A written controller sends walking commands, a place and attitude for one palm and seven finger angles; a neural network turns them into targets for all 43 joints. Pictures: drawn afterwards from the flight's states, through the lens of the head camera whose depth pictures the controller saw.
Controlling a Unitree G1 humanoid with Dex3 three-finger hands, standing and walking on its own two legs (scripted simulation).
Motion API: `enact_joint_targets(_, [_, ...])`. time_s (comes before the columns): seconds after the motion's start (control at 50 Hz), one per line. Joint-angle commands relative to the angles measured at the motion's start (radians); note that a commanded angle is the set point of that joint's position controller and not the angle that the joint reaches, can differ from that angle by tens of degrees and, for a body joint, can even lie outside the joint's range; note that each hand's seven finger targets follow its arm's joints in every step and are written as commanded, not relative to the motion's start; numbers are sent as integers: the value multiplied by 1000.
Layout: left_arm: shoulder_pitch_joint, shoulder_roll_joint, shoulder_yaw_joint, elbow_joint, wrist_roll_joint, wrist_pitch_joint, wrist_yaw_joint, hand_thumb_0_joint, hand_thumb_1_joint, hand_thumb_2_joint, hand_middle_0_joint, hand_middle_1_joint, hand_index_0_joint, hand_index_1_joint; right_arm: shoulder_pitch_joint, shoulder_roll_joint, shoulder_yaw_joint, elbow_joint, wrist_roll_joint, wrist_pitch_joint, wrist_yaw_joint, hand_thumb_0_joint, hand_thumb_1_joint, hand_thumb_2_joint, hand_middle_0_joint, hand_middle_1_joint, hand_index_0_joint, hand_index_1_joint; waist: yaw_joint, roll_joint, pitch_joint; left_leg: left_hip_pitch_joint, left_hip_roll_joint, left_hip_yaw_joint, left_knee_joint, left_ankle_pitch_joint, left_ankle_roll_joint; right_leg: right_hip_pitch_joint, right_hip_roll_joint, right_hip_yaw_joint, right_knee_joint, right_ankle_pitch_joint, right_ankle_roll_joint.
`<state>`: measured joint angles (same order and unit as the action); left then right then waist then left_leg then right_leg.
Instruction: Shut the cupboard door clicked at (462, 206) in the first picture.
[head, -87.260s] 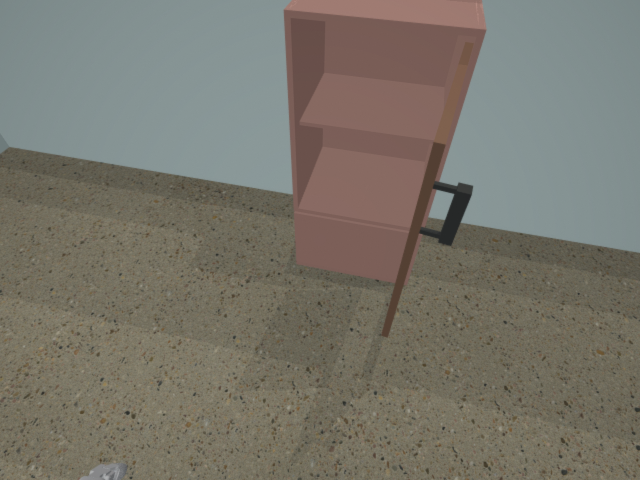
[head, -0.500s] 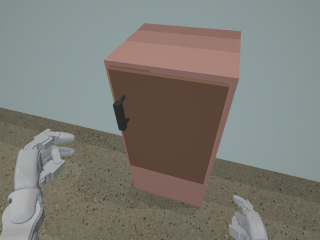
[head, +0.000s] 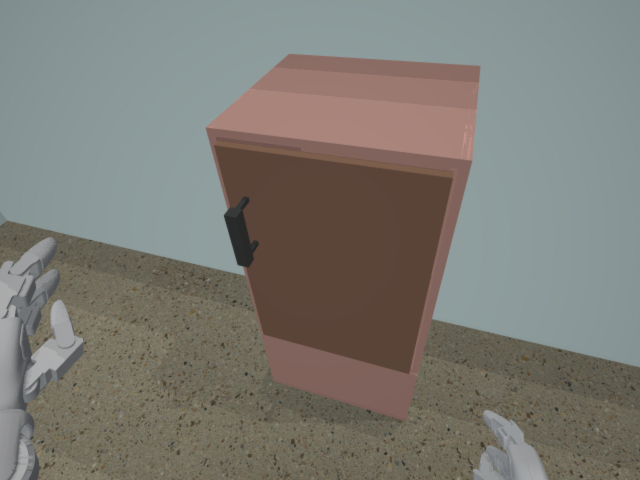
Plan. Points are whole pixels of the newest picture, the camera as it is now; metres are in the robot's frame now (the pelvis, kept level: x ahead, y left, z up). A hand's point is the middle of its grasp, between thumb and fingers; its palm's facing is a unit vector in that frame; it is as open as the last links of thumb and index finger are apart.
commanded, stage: draw the hand back to the body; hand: left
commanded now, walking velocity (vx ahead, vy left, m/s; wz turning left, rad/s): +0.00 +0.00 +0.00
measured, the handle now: (244, 231) +0.56 +0.23 -0.02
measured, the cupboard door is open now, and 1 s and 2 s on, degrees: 0 0 0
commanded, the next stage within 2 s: step back with the hand held close in 0.12 s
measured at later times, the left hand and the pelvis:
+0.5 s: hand (66, 342) +0.19 +0.28 +0.16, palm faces +0.40 -0.78 -0.47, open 7.4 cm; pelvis -0.01 +0.02 +0.00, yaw -1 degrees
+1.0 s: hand out of the picture +0.10 +0.30 +0.16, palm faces +0.49 -0.76 -0.44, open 7.4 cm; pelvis -0.09 +0.02 -0.01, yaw +2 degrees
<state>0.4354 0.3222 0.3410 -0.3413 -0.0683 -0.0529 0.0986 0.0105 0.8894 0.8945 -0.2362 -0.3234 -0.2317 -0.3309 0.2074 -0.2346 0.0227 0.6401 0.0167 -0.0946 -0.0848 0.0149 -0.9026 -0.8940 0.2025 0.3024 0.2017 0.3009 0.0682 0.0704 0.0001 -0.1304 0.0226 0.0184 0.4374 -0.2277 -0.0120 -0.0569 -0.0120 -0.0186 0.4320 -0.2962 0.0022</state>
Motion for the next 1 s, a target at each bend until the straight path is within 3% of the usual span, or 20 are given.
enact_joint_targets(0.0, [-103, 235, 133, -253, 2, -85, 22, 0, 900, 900, -200, -300, -200, -300, -157, -84, -33, -174, -7, -73, -12, 0, -900, -900, 200, 300, 200, 300, 2, -5, -68, 71, -12, 22, -45, 172, 44, -85, 4, -8, -87, 227, -4])
enact_joint_targets(0.08, [-93, 223, 133, -223, -3, -83, 17, 0, 900, 900, -200, -300, -200, -300, -156, -80, -32, -171, -5, -72, -11, 0, -900, -900, 200, 300, 200, 300, -1, -7, -26, 61, -9, 26, -47, 168, 41, -101, 5, -7, -97, 222, -2])
enact_joint_targets(0.22, [-79, 214, 125, -211, -6, -85, 11, 0, 900, 900, -200, -300, -200, -300, -156, -86, -38, -171, -5, -73, -9, 0, -900, -900, 200, 300, 200, 300, -2, -21, -21, 70, -6, 26, -54, 165, 42, -105, 9, -6, -110, 213, 1])
enact_joint_targets(0.24, [-164, 303, 198, -261, 5, -118, 21, 0, 900, 900, -200, -300, -200, -300, -153, -118, -50, -189, -2, -47, -3, 0, -900, -900, 200, 300, 200, 300, -45, -31, 10, -4, 11, 17, 24, 96, 55, -204, -58, 86, -167, 241, -4])
enact_joint_targets(0.3, [-43, 244, 147, -191, 6, -141, 21, 0, 900, 900, -200, -300, -200, -300, -138, -100, -56, -175, -7, -8, 2, 0, -900, -900, 200, 300, 200, 300, -55, -107, -33, -35, 2, 2, 81, 99, 48, -207, -115, 104, -154, 296, -28])
enact_joint_targets(0.38, [9, 268, 176, -258, 4, -158, 31, 0, 900, 900, -200, -300, -200, -300, -131, -114, -70, -201, -5, 21, -7, 0, -900, -900, 200, 300, 200, 300, -57, -6, -137, 11, 31, -4, 21, 317, 47, -149, -64, 34, -47, 419, -4])
enact_joint_targets(0.44, [35, 284, 196, -267, -3, -150, 36, 0, 900, 900, -200, -300, -200, -300, -125, -114, -70, -220, -3, 46, -16, 0, -900, -900, 200, 300, 200, 300, -56, -27, -180, 20, 49, -15, 8, 452, 43, -112, -39, 12, -2, 478, 8])
enact_joint_targets(0.48, [47, 287, 198, -273, -5, -144, 40, 0, 900, 900, -200, -300, -200, -300, -125, -116, -72, -234, -1, 60, -18, 0, -900, -900, 200, 300, 200, 300, -56, -27, -181, 3, 55, -16, -2, 451, 42, -108, -31, 14, 6, 467, 11])
enact_joint_targets(0.58, [79, 281, 192, -290, -7, -144, 49, 0, 900, 900, -200, -300, -200, -300, -119, -121, -72, -248, 2, 71, -18, 0, -900, -900, 200, 300, 200, 300, -58, -10, -157, -95, 62, -37, -53, 291, 43, -97, -17, 17, 6, 338, 15])
enact_joint_targets(0.62, [84, 311, 225, -303, -3, -152, 55, 0, 900, 900, -200, -300, -200, -300, -124, -130, -77, -248, -3, 68, -21, 0, -900, -900, 200, 300, 200, 300, -56, 19, -150, -142, 63, -40, -76, 183, 49, -85, -9, 24, 3, 287, 16])
enact_joint_targets(0.66, [91, 282, 203, -307, -1, -162, 58, 0, 900, 900, -200, -300, -200, -300, -116, -123, -72, -253, 1, 62, -19, 0, -900, -900, 200, 300, 200, 300, -59, 20, -128, -225, 71, -60, -106, 63, 55, -60, -3, 22, 25, 227, 17])
enact_joint_targets(0.72, [77, 308, 236, -308, 10, -184, 65, 0, 900, 900, -200, -300, -200, -300, -119, -136, -76, -251, -2, 45, -23, 0, -900, -900, 200, 300, 200, 300, -61, 53, -79, -370, 85, -97, -164, -207, 77, -24, 18, 31, 42, 134, 20])
enact_joint_targets(0.74, [78, 275, 212, -302, 13, -191, 65, 0, 900, 900, -200, -300, -200, -300, -107, -127, -70, -248, 1, 39, -21, 0, -900, -900, 200, 300, 200, 300, -65, 56, -71, -421, 93, -114, -180, -276, 82, -2, 19, 26, 63, 103, 20])
enact_joint_targets(0.8, [46, 263, 209, -305, 28, -210, 68, 0, 900, 900, -200, -300, -200, -300, -92, -133, -76, -238, -2, 15, -20, 0, -900, -900, 200, 300, 200, 300, -66, 75, -57, -515, 113, -138, -188, -397, 96, 21, 35, 32, 106, 55, 20])
enact_joint_targets(0.82, [28, 293, 230, -321, 32, -219, 69, 0, 900, 900, -200, -300, -200, -300, -97, -141, -81, -234, -8, 5, -24, 0, -900, -900, 200, 300, 200, 300, -66, 81, -58, -510, 115, -136, -188, -411, 97, 4, 43, 36, 104, 36, 22])
enact_joint_targets(0.84, [33, 263, 208, -313, 32, -223, 70, 0, 900, 900, -200, -300, -200, -300, -84, -130, -75, -231, -7, -2, -22, 0, -900, -900, 200, 300, 200, 300, -68, 69, -61, -530, 116, -147, -180, -418, 99, 9, 38, 38, 115, 23, 18])
enact_joint_targets(0.9, [23, 269, 210, -327, 38, -238, 74, 0, 900, 900, -200, -300, -200, -300, -72, -126, -82, -219, -11, -23, -16, 0, -900, -900, 200, 300, 200, 300, -69, 22, -64, -492, 75, -107, -74, -397, 85, -76, 6, 100, 39, -64, -2])
enact_joint_targets(0.92, [22, 301, 230, -339, 35, -241, 76, 0, 900, 900, -200, -300, -200, -300, -72, -129, -85, -211, -17, -28, -16, 0, -900, -900, 200, 300, 200, 300, -71, 0, -68, -423, 51, -84, -20, -349, 71, -156, -18, 140, -18, -101, -17])
enact_joint_targets(0.94, [21, 270, 196, -342, 29, -243, 78, 0, 900, 900, -200, -300, -200, -300, -62, -108, -75, -205, -16, -31, -12, 0, -900, -900, 200, 300, 200, 300, -76, -53, -60, -358, 25, -64, 41, -283, 52, -240, -57, 158, -69, -138, -33])
enact_joint_targets(0.98, [0, 280, 187, -346, 26, -248, 91, 0, 900, 900, -200, -300, -200, -300, -46, -107, -76, -177, -21, -35, -8, 0, -900, -900, 200, 300, 200, 300, -83, -108, -64, -206, -14, -26, 182, -186, 23, -412, -123, 204, -160, -220, -64])
